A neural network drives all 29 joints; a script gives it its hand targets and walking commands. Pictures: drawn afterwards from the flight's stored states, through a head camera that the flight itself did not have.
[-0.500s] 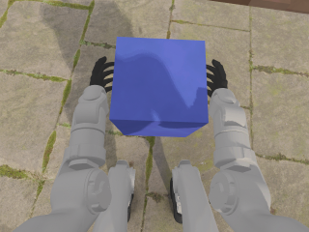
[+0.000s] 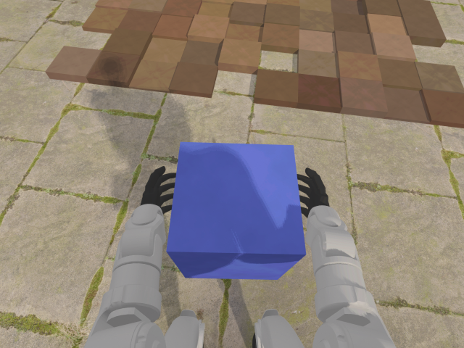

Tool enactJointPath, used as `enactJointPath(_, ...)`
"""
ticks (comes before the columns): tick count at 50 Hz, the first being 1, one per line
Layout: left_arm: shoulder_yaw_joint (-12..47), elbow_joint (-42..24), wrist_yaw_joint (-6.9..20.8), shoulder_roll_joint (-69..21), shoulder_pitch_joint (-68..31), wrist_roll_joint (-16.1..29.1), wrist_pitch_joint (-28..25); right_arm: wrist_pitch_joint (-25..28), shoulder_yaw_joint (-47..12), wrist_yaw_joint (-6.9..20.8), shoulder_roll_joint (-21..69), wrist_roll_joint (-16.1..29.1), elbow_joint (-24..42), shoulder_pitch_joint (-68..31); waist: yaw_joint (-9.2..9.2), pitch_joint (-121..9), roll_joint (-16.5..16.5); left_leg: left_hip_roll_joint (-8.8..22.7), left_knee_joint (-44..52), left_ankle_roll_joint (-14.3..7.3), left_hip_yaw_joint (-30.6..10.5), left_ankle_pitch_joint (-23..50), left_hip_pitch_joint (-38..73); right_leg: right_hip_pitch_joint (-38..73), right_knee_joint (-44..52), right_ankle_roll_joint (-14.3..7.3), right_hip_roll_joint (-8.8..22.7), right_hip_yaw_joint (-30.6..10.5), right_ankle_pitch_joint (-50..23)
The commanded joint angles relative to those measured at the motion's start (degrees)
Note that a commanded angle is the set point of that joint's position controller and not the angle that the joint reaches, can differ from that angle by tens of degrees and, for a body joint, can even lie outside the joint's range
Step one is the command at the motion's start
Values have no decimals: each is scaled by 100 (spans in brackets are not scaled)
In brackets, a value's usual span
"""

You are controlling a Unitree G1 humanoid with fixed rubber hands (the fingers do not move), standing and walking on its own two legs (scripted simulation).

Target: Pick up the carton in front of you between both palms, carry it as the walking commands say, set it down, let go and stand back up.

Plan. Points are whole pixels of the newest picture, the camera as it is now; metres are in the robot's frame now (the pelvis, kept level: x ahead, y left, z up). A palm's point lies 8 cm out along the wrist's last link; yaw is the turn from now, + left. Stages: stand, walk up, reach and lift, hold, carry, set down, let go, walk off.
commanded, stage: reach and lift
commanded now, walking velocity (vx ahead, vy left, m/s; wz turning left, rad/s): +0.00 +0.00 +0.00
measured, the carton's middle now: (234, 218) +0.37 +0.00 -0.09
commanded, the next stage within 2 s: hold in 1.42 s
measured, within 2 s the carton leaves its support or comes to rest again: neither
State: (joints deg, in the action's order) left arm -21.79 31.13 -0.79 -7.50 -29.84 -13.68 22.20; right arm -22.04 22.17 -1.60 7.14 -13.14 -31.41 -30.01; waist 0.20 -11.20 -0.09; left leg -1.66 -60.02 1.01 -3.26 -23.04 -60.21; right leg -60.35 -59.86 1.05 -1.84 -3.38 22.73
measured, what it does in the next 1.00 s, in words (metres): rises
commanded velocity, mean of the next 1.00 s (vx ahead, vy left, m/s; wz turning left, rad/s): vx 0.00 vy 0.00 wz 0.00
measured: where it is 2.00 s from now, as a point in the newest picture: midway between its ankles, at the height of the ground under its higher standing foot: outside the picture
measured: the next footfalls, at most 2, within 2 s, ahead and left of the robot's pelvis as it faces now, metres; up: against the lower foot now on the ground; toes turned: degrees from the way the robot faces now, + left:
none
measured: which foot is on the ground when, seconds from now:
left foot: down 0.00-1.00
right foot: down 0.00-1.00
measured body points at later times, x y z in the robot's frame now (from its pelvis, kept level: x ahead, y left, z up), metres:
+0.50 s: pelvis +0.03 +0.00 +0.08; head +0.00 +0.00 +0.53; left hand +0.33 +0.15 +0.10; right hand +0.34 -0.15 +0.10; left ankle +0.05 +0.13 -0.66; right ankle +0.05 -0.13 -0.66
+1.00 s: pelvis +0.03 +0.00 +0.09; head +0.01 +0.00 +0.53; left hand +0.34 +0.15 +0.11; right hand +0.34 -0.15 +0.11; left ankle +0.05 +0.13 -0.66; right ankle +0.05 -0.13 -0.66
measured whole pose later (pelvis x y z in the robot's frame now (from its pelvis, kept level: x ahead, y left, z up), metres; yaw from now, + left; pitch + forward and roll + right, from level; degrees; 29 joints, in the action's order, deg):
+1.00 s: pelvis +0.03 +0.00 +0.09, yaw +0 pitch -5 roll +0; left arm -16.5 19.6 1.6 -9.6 -18.2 -17.3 36.1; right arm -35.8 17.3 1.0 9.6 -17.4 -19.8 -18.4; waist -0.2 2.2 0.0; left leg -0.7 -24.0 0.6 -3.6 -11.7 -7.5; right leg -7.6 -24.0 0.6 -0.8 -3.7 11.5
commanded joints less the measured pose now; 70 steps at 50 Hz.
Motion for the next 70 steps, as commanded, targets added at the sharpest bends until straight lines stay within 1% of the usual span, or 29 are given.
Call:
enactJointPath(1, 3388, 147, 1399, -5972, -2914, 843, -54, 13, -3486, 1481, 6079, 860, -218, -2826, -1, -3058, 11, -597, 1181, -95, 13, 1492, 2404, 2551, 1160, -93, -597, -3, -1484)
enactJointPath(6, 3561, -44, 1396, -5933, -2341, 866, 64, -95, -3623, 1482, 6060, 847, -28, -2255, -2, -2502, 40, -535, 1821, -102, -67, 1885, 3219, 3316, 1794, -105, -530, -73, -1881)
enactJointPath(11, 3770, -354, 1396, -5863, -1825, 938, 294, -320, -3801, 1494, 6005, 909, 264, -1753, -23, -1979, 2, -471, 2453, -89, -94, 2313, 4067, 4088, 2426, -95, -470, -108, -2289)
enactJointPath(16, 3985, -788, 1405, -5771, -1452, 1028, 616, -650, -4018, 1496, 5866, 1008, 719, -1367, -28, -1360, -10, -411, 3061, -74, -112, 2453, 4794, 4819, 3046, -75, -413, -121, -2434)
enactJointPath(18, 4031, -937, 1414, -5765, -1332, 1081, 770, -809, -4095, 1501, 5816, 1056, 882, -1287, -41, -1074, -12, -389, 3301, -77, -116, 2386, 5029, 5050, 3302, -72, -390, -116, -2345)
enactJointPath(20, 3927, -946, 1423, -5686, -1223, 1047, 925, -954, -4001, 1513, 5768, 1037, 896, -1198, -43, -673, 21, -380, 3502, -97, -106, 2159, 5127, 5133, 3510, -80, -379, -103, -2119)
enactJointPath(23, 3660, -843, 1459, -5566, -1212, 918, 1103, -1125, -3719, 1542, 5652, 894, 788, -1174, -28, -98, 36, -354, 3728, -129, -92, 1678, 5167, 5122, 3736, -115, -344, -81, -1647)
enactJointPath(26, 3351, -664, 1517, -5506, -1467, 773, 1163, -1183, -3382, 1596, 5597, 739, 589, -1407, -38, 262, 11, -335, 3823, -156, -48, 1188, 5100, 5067, 3819, -148, -321, -45, -1157)
enactJointPath(28, 3326, -683, 1554, -5565, -1763, 772, 1136, -1154, -3335, 1636, 5647, 727, 600, -1690, -39, 220, -11, -323, 3813, -167, -29, 1036, 5123, 5083, 3812, -166, -311, -31, -995)
enactJointPath(31, 3403, -763, 1583, -5661, -2091, 816, 1099, -1117, -3405, 1664, 5737, 765, 682, -2014, -34, -31, -20, -317, 3763, -167, -15, 1073, 5203, 5190, 3762, -167, -307, -14, -1017)
enactJointPath(36, 3459, -797, 1578, -5656, -2226, 823, 1101, -1116, -3485, 1661, 5742, 780, 741, -2173, -28, -218, 10, -329, 3779, -155, 1, 1105, 5313, 5327, 3772, -150, -317, 13, -1047)
enactJointPath(44, 3488, -945, 1521, -5540, -1905, 815, 1179, -1197, -3528, 1615, 5591, 786, 910, -1890, -40, -285, 2, -349, 3896, -108, -10, 1575, 5565, 5550, 3895, -120, -342, 13, -1501)
enactJointPath(58, 3752, -1587, 1451, -5415, -1171, 1014, 1379, -1399, -3765, 1534, 5490, 964, 1521, -1119, -36, -301, 1, -383, 4046, -58, -63, 2511, 5949, 5918, 4043, -63, -373, -47, -2415)
enactJointPath(64, 3827, -1796, 1436, -5356, -1043, 1070, 1462, -1479, -3857, 1507, 5448, 1024, 1734, -987, -40, -236, 9, -392, 4082, -54, -74, 2608, 6002, 5988, 4082, -54, -376, -67, -2521)
enactJointPath(70, 3856, -1903, 1427, -5304, -1065, 1099, 1544, -1560, -3898, 1490, 5406, 1055, 1851, -1005, -44, -160, 11, -390, 4103, -62, -72, 2477, 5994, 5985, 4096, -58, -374, -70, -2402)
